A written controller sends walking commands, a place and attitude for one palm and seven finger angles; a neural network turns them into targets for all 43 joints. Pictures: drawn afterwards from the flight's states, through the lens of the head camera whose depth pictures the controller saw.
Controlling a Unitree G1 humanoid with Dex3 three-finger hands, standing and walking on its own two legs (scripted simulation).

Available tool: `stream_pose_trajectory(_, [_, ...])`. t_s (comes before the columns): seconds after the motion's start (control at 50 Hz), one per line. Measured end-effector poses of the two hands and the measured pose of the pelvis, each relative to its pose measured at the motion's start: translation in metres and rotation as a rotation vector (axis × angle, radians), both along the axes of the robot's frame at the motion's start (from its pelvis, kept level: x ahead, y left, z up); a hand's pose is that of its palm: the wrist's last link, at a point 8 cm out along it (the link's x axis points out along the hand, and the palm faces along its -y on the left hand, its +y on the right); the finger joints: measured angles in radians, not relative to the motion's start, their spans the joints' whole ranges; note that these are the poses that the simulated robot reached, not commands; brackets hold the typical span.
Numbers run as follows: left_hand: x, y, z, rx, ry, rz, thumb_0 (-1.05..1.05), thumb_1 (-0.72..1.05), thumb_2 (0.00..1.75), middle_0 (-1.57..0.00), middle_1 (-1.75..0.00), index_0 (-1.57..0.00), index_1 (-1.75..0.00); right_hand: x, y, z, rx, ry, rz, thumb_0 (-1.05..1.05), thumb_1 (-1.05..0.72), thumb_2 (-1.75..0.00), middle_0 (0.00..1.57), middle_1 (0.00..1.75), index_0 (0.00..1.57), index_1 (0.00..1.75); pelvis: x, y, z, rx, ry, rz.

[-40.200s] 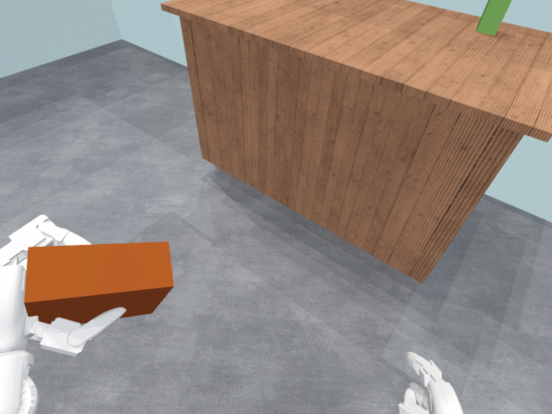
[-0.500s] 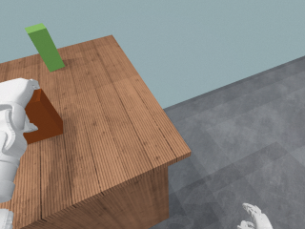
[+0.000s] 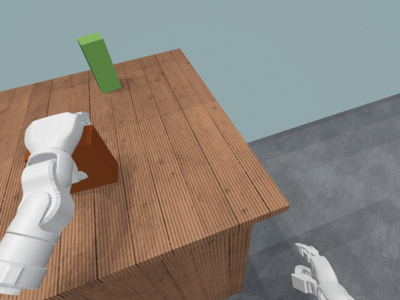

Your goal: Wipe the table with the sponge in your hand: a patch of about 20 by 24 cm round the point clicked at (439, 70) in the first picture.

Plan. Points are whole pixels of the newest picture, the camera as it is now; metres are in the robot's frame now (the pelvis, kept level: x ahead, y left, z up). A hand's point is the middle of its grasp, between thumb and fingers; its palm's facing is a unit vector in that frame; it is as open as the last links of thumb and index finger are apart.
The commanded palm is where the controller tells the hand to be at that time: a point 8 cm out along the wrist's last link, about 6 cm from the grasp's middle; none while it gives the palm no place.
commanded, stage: wipe back along the first lane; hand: left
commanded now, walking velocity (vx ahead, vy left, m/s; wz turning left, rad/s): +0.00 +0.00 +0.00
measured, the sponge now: (82, 168) +0.31 +0.30 +0.11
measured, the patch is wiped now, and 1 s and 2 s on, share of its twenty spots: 1.00 1.00 1.00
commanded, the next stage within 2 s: lift the sponge slowly off the table in 1.20 s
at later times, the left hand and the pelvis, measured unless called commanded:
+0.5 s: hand (74, 168) +0.27 +0.27 +0.16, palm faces +0.16 -0.05 -0.99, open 9.7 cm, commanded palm +0.21 +0.26 +0.18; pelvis +0.00 +0.00 +0.00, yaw -2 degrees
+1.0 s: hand (77, 185) +0.24 +0.25 +0.16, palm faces +0.19 -0.07 -0.98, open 9.6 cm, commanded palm +0.18 +0.24 +0.19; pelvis +0.01 -0.04 -0.01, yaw -3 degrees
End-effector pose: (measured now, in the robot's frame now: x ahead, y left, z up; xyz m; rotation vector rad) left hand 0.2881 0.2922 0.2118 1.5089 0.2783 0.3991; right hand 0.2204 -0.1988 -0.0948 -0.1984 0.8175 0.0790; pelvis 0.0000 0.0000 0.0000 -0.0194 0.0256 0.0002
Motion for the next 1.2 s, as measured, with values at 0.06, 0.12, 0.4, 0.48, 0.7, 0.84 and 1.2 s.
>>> stream_pose_trajectory(0.06, [-0.006, -0.003, 0.0, -0.006, -0.011, -0.005, 0.01, -0.49, 1.1, -0.74, -1.38, -0.76, -1.4, 0.0, 0.004, 0.002, 0.012, -0.013, 0.003, 0.01, -0.9, -0.9, 0.2, 0.3, 0.2, 0.3, -0.001, 0.003, 0.0, -0.001, -0.005, -0.007])
stream_pose_trajectory(0.12, [-0.013, -0.008, 0.0, -0.009, -0.023, -0.013, 0.01, -0.48, 1.1, -0.74, -1.38, -0.76, -1.4, 0.0, 0.006, 0.004, 0.019, -0.024, 0.004, 0.01, -0.9, -0.9, 0.2, 0.3, 0.2, 0.3, -0.003, 0.004, 0.0, -0.001, -0.012, -0.013])
stream_pose_trajectory(0.4, [-0.034, -0.02, -0.001, -0.023, -0.068, 0.014, 0.02, -0.46, 1.08, -0.72, -1.39, -0.75, -1.4, 0.002, -0.004, 0.011, 0.023, -0.066, -0.005, 0.01, -0.9, -0.9, 0.2, 0.3, 0.2, 0.3, -0.006, 0.0, -0.001, 0.002, -0.029, -0.033])
stream_pose_trajectory(0.48, [-0.041, -0.025, -0.001, -0.029, -0.079, 0.013, 0.03, -0.45, 1.08, -0.72, -1.39, -0.74, -1.41, 0.004, -0.008, 0.013, 0.032, -0.078, -0.011, 0.01, -0.9, -0.9, 0.2, 0.3, 0.2, 0.3, -0.004, -0.003, -0.002, 0.003, -0.03, -0.037])
stream_pose_trajectory(0.7, [-0.057, -0.035, -0.001, -0.051, -0.105, 0.038, 0.03, -0.44, 1.07, -0.71, -1.39, -0.74, -1.41, 0.009, -0.023, 0.011, 0.023, -0.072, -0.01, 0.01, -0.9, -0.9, 0.2, 0.3, 0.2, 0.3, 0.0, -0.019, -0.002, 0.009, -0.033, -0.038])
stream_pose_trajectory(0.84, [-0.062, -0.04, -0.001, -0.046, -0.1, 0.051, 0.04, -0.44, 1.06, -0.71, -1.4, -0.74, -1.41, 0.014, -0.036, 0.011, 0.02, -0.08, -0.026, 0.01, -0.9, -0.9, 0.2, 0.3, 0.2, 0.3, 0.004, -0.029, -0.003, 0.011, -0.028, -0.044])
stream_pose_trajectory(1.2, [-0.097, -0.059, -0.001, -0.077, -0.147, 0.051, 0.04, -0.44, 1.06, -0.7, -1.4, -0.74, -1.42, 0.021, -0.057, 0.013, 0.011, -0.101, -0.049, 0.01, -0.9, -0.9, 0.19, 0.3, 0.2, 0.3, 0.01, -0.044, -0.007, 0.016, -0.037, -0.049])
